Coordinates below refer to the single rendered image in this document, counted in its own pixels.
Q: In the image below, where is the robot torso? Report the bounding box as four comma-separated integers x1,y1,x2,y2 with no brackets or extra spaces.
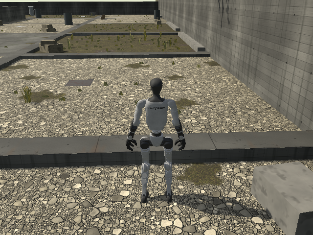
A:
145,97,168,147

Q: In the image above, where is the left robot upper arm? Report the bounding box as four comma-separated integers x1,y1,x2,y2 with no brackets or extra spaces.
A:
133,99,146,126

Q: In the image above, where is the left robot forearm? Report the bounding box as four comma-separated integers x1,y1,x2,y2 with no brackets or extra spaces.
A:
127,119,137,140

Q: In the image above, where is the right robot shin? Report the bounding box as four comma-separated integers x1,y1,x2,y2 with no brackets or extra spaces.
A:
165,162,172,195

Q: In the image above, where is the robot right hand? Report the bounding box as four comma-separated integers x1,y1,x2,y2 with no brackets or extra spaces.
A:
175,139,186,151

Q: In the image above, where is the right robot upper arm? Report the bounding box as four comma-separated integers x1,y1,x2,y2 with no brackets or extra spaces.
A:
167,99,180,126

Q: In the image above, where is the robot left hand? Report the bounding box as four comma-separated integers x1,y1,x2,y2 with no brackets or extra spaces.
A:
126,139,137,151

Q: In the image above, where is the right robot forearm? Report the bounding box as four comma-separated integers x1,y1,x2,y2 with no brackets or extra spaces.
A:
175,119,184,140

